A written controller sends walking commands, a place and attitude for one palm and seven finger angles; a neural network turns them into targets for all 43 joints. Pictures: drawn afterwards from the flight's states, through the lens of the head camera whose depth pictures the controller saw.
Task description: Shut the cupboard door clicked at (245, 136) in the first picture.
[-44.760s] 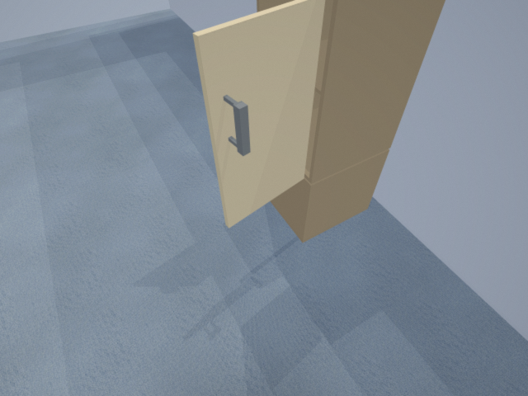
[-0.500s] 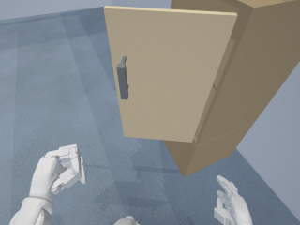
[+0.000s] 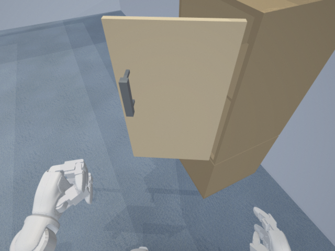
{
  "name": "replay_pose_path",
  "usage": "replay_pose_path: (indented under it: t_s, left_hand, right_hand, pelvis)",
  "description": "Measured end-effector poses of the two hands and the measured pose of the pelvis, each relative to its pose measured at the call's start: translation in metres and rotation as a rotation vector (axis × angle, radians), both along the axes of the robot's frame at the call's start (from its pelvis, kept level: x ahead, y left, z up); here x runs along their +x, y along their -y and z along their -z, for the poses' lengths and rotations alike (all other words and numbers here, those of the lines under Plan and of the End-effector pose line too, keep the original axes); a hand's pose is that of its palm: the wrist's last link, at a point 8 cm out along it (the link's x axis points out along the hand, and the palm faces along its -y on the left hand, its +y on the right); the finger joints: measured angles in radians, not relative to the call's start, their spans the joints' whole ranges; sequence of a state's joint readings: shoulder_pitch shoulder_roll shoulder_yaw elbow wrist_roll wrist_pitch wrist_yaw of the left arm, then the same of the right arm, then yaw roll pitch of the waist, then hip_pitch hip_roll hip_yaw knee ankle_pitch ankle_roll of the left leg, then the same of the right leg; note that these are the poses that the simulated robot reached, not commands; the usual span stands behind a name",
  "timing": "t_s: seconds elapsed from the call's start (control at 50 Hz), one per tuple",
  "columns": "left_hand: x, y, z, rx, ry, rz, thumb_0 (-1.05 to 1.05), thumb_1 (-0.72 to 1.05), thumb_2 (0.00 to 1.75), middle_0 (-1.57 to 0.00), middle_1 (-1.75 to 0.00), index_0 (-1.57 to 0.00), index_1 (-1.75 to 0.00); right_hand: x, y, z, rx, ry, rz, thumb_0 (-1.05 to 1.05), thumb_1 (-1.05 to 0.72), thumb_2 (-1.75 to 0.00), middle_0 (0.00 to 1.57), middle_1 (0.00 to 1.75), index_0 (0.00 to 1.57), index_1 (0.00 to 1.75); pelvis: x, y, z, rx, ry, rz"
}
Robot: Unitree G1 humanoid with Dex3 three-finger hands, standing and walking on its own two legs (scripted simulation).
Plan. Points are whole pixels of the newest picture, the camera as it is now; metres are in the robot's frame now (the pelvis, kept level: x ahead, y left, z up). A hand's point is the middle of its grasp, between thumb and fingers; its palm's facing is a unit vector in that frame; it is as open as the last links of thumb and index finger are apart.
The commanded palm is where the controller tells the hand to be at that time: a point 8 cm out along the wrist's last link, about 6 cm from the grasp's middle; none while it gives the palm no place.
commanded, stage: raise the hand and make a fist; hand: left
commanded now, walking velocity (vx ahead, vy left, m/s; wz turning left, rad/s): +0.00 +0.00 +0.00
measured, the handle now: (128, 93) +0.52 +0.15 +0.09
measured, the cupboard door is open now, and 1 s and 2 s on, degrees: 60 60 59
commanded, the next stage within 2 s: bring the fist close to the handle in 0.10 s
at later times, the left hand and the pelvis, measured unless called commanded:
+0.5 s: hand (103, 164) +0.28 +0.16 +0.09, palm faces -0.04 -1.00 -0.02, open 3.1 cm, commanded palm +0.27 +0.22 +0.09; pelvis +0.00 +0.00 +0.00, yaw +0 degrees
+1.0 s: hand (127, 130) +0.38 +0.13 +0.09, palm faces -0.03 -1.00 -0.01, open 3.1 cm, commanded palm +0.36 +0.18 +0.09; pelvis +0.00 +0.00 +0.00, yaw -1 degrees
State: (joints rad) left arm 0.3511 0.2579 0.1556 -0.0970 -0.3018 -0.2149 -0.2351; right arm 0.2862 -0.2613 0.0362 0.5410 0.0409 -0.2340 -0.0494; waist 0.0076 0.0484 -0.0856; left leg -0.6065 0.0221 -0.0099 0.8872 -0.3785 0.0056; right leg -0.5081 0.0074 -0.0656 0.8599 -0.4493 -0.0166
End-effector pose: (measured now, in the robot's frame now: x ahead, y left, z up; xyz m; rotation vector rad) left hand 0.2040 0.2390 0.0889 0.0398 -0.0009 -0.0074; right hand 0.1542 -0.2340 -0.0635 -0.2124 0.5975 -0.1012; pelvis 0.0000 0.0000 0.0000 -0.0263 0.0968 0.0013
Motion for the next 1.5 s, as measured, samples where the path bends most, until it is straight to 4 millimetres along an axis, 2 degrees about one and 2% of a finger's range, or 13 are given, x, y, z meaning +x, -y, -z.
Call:
replay_pose_path:
  t_s: [0.3, 0.58, 0.8, 0.94, 1.1, 1.28, 1.4, 1.5]
  left_hand:
    - [0.006, 0.006, -0.001, 0.002, 0.010, -0.002, 0.02, 0.90, 0.90, -1.30, -1.50, -1.30, -1.50]
    - [0.079, 0.025, -0.003, -0.023, 0.022, 0.036, 0.02, 0.90, 0.90, -1.30, -1.50, -1.30, -1.50]
    - [0.113, 0.043, 0.000, -0.025, 0.017, 0.026, 0.02, 0.90, 0.90, -1.30, -1.50, -1.30, -1.50]
    - [0.142, 0.050, -0.004, -0.025, 0.033, 0.018, 0.02, 0.90, 0.90, -1.30, -1.50, -1.30, -1.50]
    - [0.175, 0.064, -0.005, -0.032, 0.015, 0.018, 0.02, 0.90, 0.90, -1.30, -1.50, -1.30, -1.50]
    - [0.209, 0.073, -0.005, -0.034, 0.012, 0.001, 0.02, 0.90, 0.90, -1.30, -1.50, -1.30, -1.50]
    - [0.215, 0.073, -0.001, -0.038, 0.005, -0.003, 0.02, 0.90, 0.90, -1.30, -1.50, -1.30, -1.50]
    - [0.210, 0.072, 0.002, -0.038, 0.014, -0.007, 0.02, 0.90, 0.90, -1.30, -1.50, -1.30, -1.50]
  right_hand:
    - [0.009, 0.001, 0.004, 0.019, 0.008, -0.013, 0.01, -0.91, -0.90, 0.20, 0.30, 0.20, 0.30]
    - [-0.006, 0.003, 0.010, 0.018, -0.063, 0.027, 0.01, -0.91, -0.90, 0.20, 0.30, 0.20, 0.30]
    - [-0.021, 0.005, 0.018, 0.022, -0.153, 0.053, 0.01, -0.91, -0.90, 0.20, 0.30, 0.20, 0.30]
    - [-0.030, 0.007, 0.024, 0.021, -0.201, 0.072, 0.01, -0.91, -0.90, 0.20, 0.30, 0.20, 0.30]
    - [-0.049, 0.011, 0.031, 0.023, -0.264, 0.105, 0.01, -0.91, -0.90, 0.20, 0.30, 0.20, 0.30]
    - [-0.087, 0.019, 0.043, 0.022, -0.374, 0.154, 0.01, -0.91, -0.90, 0.20, 0.30, 0.20, 0.30]
    - [-0.112, 0.023, 0.047, 0.033, -0.445, 0.192, 0.01, -0.91, -0.90, 0.20, 0.30, 0.20, 0.30]
    - [-0.123, 0.024, 0.048, 0.037, -0.475, 0.210, 0.01, -0.91, -0.90, 0.20, 0.30, 0.20, 0.30]
  pelvis:
    - [0.001, 0.007, 0.001, 0.003, -0.001, -0.005]
    - [0.002, 0.003, -0.002, 0.011, -0.014, 0.010]
    - [0.005, -0.001, -0.004, 0.017, -0.021, 0.024]
    - [0.003, -0.002, -0.003, 0.014, -0.032, 0.023]
    - [0.001, -0.001, -0.002, 0.015, -0.051, 0.031]
    - [-0.003, 0.001, 0.002, 0.016, -0.083, 0.040]
    - [-0.002, 0.002, 0.002, 0.020, -0.096, 0.053]
    - [-0.001, 0.002, 0.002, 0.020, -0.095, 0.056]
